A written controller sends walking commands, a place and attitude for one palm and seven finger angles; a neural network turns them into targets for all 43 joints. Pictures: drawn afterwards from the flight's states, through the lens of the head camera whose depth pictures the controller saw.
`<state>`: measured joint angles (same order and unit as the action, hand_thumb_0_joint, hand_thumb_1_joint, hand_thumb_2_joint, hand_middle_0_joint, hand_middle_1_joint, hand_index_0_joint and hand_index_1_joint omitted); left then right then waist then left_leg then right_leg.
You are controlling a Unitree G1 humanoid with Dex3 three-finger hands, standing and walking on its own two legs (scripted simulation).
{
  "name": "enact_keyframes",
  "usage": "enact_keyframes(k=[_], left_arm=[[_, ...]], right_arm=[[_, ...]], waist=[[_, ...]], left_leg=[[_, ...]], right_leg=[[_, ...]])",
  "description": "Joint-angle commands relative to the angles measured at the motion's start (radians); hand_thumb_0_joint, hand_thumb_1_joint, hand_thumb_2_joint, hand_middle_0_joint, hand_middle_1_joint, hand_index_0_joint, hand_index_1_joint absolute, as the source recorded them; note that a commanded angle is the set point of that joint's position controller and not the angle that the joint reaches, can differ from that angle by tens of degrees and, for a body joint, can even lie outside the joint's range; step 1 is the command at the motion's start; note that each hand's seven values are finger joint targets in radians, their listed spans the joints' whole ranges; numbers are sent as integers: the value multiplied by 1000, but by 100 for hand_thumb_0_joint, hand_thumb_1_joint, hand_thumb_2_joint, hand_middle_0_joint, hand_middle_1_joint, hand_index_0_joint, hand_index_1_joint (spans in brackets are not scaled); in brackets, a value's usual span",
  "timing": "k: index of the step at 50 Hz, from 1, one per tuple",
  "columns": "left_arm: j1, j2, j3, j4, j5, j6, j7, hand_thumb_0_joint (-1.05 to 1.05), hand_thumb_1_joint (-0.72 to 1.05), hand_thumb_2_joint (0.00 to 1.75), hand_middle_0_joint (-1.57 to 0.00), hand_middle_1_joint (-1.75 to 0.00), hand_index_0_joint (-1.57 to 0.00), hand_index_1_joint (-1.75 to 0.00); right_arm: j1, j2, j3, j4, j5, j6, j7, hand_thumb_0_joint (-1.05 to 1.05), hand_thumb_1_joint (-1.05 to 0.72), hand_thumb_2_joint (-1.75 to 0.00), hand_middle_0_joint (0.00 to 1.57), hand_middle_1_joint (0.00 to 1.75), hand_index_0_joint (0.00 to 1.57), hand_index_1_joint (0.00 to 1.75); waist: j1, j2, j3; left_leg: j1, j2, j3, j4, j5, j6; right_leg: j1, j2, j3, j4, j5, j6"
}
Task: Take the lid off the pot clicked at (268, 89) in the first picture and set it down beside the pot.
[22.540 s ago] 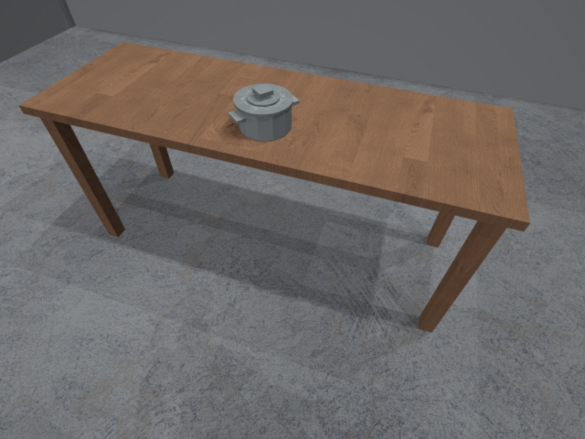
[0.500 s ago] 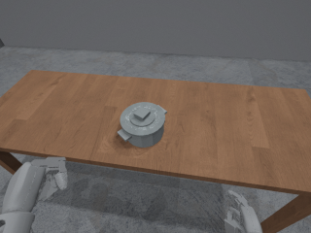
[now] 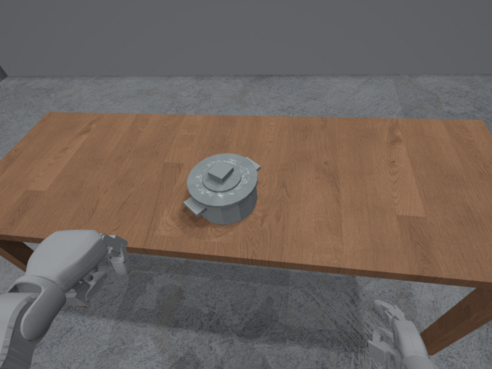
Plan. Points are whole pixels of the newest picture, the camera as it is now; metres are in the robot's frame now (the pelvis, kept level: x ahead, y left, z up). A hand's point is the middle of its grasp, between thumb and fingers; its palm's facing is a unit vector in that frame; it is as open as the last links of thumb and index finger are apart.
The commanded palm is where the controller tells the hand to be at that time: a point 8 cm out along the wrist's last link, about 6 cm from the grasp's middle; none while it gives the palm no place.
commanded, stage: reach forward and open the fingers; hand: left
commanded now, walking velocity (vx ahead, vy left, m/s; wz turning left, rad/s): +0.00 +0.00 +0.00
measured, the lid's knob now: (220, 171) +0.52 +0.12 -0.01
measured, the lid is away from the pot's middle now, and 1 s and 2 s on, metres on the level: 0.00 0.00 0.00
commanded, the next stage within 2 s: move the open hand above the knob in 0.50 s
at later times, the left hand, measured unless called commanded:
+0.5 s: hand (104, 246) +0.28 +0.27 +0.07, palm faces -0.24 -0.04 -0.97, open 10.1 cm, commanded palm +0.27 +0.26 +0.13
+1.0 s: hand (147, 220) +0.34 +0.22 +0.05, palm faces -0.31 -0.05 -0.95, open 10.3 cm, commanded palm +0.34 +0.22 +0.13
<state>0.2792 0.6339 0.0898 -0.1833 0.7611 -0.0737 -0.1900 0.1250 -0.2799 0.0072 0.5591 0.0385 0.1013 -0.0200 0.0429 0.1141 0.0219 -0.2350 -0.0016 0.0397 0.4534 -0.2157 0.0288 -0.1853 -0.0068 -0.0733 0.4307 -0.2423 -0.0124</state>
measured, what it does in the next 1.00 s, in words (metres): stands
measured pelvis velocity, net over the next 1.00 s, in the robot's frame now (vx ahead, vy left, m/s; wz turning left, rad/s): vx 0.01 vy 0.02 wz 0.00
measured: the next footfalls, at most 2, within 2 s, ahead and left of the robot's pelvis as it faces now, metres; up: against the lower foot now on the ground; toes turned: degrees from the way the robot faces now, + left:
none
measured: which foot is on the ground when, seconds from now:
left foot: down 0.00-1.00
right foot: down 0.00-1.00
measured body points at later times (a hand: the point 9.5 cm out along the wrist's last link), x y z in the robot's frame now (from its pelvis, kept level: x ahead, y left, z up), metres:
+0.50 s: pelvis +0.00 +0.02 +0.00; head +0.02 -0.01 +0.45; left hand +0.29 +0.27 +0.12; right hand +0.19 -0.20 -0.11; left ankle +0.02 +0.10 -0.74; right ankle -0.01 -0.11 -0.74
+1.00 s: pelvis +0.01 +0.02 +0.00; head +0.05 -0.02 +0.45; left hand +0.35 +0.22 +0.11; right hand +0.19 -0.21 -0.12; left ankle +0.02 +0.10 -0.74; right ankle -0.01 -0.11 -0.74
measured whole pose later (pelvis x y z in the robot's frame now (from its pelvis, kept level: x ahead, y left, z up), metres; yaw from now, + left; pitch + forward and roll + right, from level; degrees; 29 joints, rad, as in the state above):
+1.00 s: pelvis +0.01 +0.02 +0.00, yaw +0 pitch +3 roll +0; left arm -0.23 0.53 -0.19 0.14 0.86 0.08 -0.22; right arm 0.14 -0.27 0.02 0.57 0.06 0.14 0.03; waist 0.00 0.10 0.03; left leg -0.26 -0.04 0.05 0.43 -0.21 0.06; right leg -0.23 -0.04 -0.06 0.44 -0.25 0.01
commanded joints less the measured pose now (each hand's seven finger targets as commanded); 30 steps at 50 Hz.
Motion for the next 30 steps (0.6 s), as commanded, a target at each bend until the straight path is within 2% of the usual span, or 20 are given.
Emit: enact_keyframes(k=[1,2,4,5,6,8,9,10,11,13,14,16,18,19,20,23,24,27,29,30], left_arm=[[-152,136,76,-132,-16,0,43,0,0,120,-91,-40,-91,-40],[-196,190,106,-147,4,0,49,0,-2,120,-90,-36,-90,-36],[-257,200,95,-214,18,-10,61,0,-8,122,-87,-29,-87,-29],[-290,274,150,-199,40,-15,70,0,-11,122,-86,-26,-86,-26],[-284,253,138,-180,39,-17,78,0,-13,123,-85,-22,-85,-22],[-294,330,223,-106,62,-10,91,0,-19,124,-82,-15,-82,-15],[-284,224,133,-39,49,-1,90,0,-22,124,-81,-12,-81,-12],[-297,233,143,-9,48,4,90,0,-24,125,-80,-8,-80,-8],[-299,168,84,4,33,13,87,0,-24,125,-80,-8,-80,-8],[-316,128,35,-20,28,34,73,0,-25,126,-80,-8,-80,-8],[-336,83,-24,-62,15,35,64,0,-25,126,-80,-8,-80,-8],[-372,122,-20,-112,23,37,57,0,-25,127,-80,-8,-80,-8],[-432,250,81,-83,63,39,59,0,-25,127,-80,-8,-80,-8],[-465,241,69,-40,73,37,59,0,-25,127,-80,-8,-80,-8],[-500,297,119,7,87,33,66,0,-25,127,-80,-8,-80,-8],[-536,300,144,49,83,29,79,0,-25,127,-80,-8,-80,-8],[-545,213,64,33,67,25,74,0,-25,127,-80,-8,-80,-8],[-485,92,-46,16,32,41,57,0,-25,127,-80,-8,-80,-8],[-482,64,-83,45,40,58,40,0,-25,127,-80,-8,-80,-8],[-514,120,-48,80,56,64,39,0,-25,127,-80,-8,-80,-8]], right_arm=[[-122,-97,-49,-166,3,-31,16,0,-90,-90,20,30,20,30],[-120,-105,-46,-160,-2,-29,17,0,-90,-90,20,30,20,30],[-127,-90,-47,-176,-4,-45,16,0,-90,-90,20,30,20,30],[-122,-100,-47,-153,-9,-41,11,0,-90,-90,20,30,20,30],[-119,-95,-49,-153,-7,-42,9,0,-90,-90,20,30,20,30],[-119,-104,-45,-137,-3,-37,9,0,-90,-90,20,30,20,30],[-114,-90,-40,-134,2,-30,11,0,-90,-90,20,30,20,30],[-99,-102,-42,-126,5,-22,14,0,-90,-90,20,30,20,30],[-105,-102,-47,-131,12,-16,18,0,-90,-90,20,30,20,30],[-132,-101,-46,-151,17,-18,32,0,-90,-90,20,30,20,30],[-127,-97,-49,-157,14,-18,35,0,-90,-90,20,30,20,30],[-130,-103,-53,-159,8,-18,34,0,-90,-90,20,30,20,30],[-138,-111,-43,-151,5,-18,30,0,-90,-90,20,30,20,30],[-126,-101,-36,-141,3,-17,23,0,-90,-90,20,30,20,30],[-112,-107,-34,-123,5,-11,17,0,-90,-90,20,30,20,30],[-115,-103,-34,-128,13,-6,15,0,-90,-90,20,30,20,30],[-120,-93,-32,-131,11,-7,18,0,-90,-90,20,30,20,30],[-106,-99,-43,-144,12,-3,38,0,-90,-90,20,30,20,30],[-98,-101,-45,-147,12,-2,48,0,-90,-90,20,30,20,30],[-91,-112,-46,-136,14,7,45,0,-90,-90,20,30,20,30]], waist=[[-3,-47,-149],[7,-50,-181],[4,-44,-260],[12,-26,-270],[8,-27,-267],[19,-54,-245],[4,-49,-197],[9,-66,-174],[-5,-66,-146],[-4,-46,-160],[-11,-57,-202],[-13,-42,-234],[-3,-62,-237],[-7,-60,-235],[-4,-60,-214],[4,-42,-211],[-3,-2,-237],[-14,-9,-250],[-28,-59,-246],[-30,-79,-224]], left_leg=[[93,-13,-36,-48,164,23],[101,-14,-44,-54,168,23],[133,-12,-45,-47,179,31],[136,-10,-55,-54,186,29],[137,-11,-54,-51,196,31],[125,-10,-60,-52,208,27],[100,-10,-51,-64,189,24],[99,-8,-53,-71,183,21],[91,-6,-50,-75,177,19],[115,-6,-53,-74,173,19],[128,-3,-51,-83,177,21],[151,-1,-62,-86,183,24],[140,-1,-70,-83,181,25],[123,-3,-65,-88,178,25],[115,-1,-69,-94,170,24],[119,1,-76,-93,182,21],[135,-1,-71,-93,207,18],[175,4,-83,-82,273,12],[163,11,-79,-79,280,13],[148,9,-75,-81,245,13]], right_leg=[[-22,-8,47,-91,149,1],[-22,-5,46,-91,141,1],[26,-9,51,-77,139,-1],[21,-6,56,-81,138,-4],[34,-8,52,-76,152,-5],[33,2,59,-77,168,-13],[15,-1,39,-79,142,-10],[-7,2,35,-85,135,-10],[-21,2,31,-86,134,-9],[-32,4,40,-87,135,-12],[-8,0,30,-83,128,-8],[2,0,35,-86,131,-7],[16,8,48,-84,134,-14],[24,5,37,-80,117,-13],[14,8,38,-85,107,-17],[16,11,39,-78,112,-25],[18,5,30,-73,123,-23],[-17,6,22,-71,173,-17],[-22,10,18,-69,171,-15],[-33,15,22,-76,157,-14]])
